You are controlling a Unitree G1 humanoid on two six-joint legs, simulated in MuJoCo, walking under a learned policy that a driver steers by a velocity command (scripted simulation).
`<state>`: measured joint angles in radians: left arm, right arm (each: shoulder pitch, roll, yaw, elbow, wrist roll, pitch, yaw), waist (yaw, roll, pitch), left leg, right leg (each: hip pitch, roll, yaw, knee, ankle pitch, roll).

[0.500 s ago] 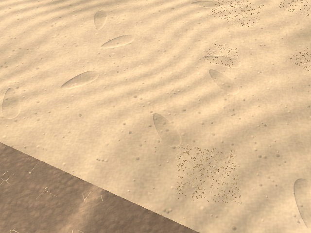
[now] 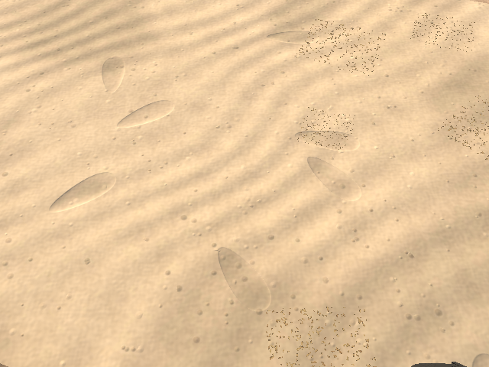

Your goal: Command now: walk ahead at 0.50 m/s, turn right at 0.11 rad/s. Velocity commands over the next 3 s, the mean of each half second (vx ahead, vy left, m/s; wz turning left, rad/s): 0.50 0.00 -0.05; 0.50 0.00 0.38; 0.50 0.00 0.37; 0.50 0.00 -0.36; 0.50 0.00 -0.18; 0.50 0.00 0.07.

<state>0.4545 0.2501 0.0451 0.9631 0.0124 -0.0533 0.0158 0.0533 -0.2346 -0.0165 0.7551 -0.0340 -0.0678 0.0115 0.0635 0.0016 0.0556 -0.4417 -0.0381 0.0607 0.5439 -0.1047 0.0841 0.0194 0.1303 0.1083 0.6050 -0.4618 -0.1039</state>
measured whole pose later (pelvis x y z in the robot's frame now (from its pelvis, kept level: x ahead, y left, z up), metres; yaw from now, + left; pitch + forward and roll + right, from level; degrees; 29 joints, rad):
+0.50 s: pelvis +0.25 -0.01 +0.00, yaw +0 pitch +1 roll +2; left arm 0.04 0.25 0.06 0.81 0.04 -0.02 -0.05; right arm 0.49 -0.23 -0.04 0.97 -0.03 -0.10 -0.03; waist -0.08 -0.05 0.01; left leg 0.03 -0.10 0.03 0.39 -0.44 0.07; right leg -0.61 -0.09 0.03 0.61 0.27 -0.03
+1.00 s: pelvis +0.54 -0.06 -0.10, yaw +14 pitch +1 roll -2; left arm 0.39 0.21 0.06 0.98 0.01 -0.10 0.00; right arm 0.10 -0.25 -0.05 0.84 -0.03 -0.01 0.06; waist 0.03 0.04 0.06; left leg -0.64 0.07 0.05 0.82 -0.05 0.08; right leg -0.05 0.02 -0.22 0.32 -0.28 -0.04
